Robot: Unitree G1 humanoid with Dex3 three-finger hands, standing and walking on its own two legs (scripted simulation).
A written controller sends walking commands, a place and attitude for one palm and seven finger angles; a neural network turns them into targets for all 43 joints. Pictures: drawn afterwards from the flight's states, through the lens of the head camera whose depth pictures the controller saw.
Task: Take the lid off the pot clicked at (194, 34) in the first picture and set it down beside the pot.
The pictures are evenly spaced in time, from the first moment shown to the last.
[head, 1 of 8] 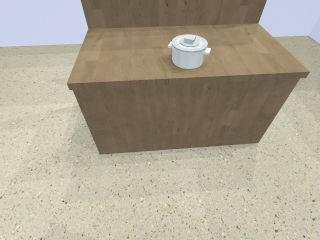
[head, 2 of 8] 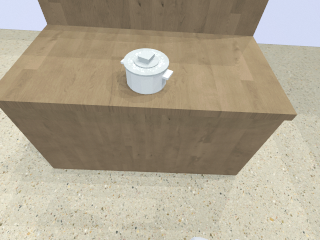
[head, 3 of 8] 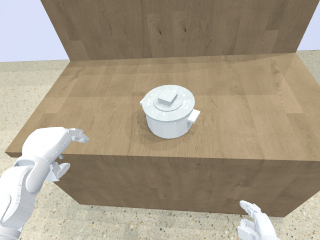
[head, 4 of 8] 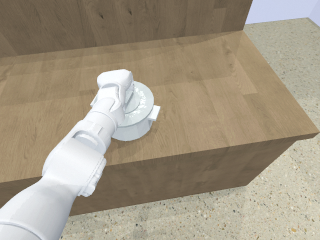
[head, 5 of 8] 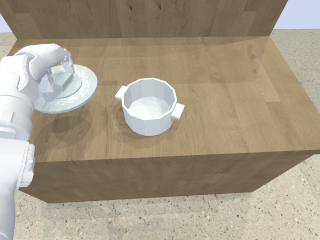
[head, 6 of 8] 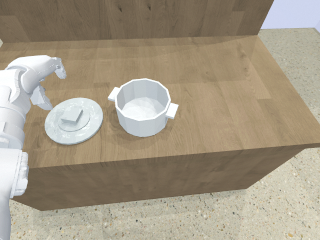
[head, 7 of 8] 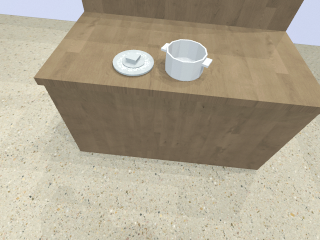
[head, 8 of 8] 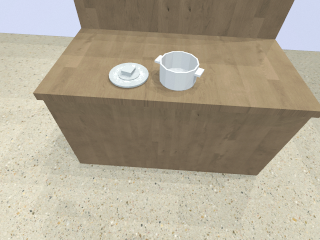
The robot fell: no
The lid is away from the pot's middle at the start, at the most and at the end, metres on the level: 0.00 0.24 0.23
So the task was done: yes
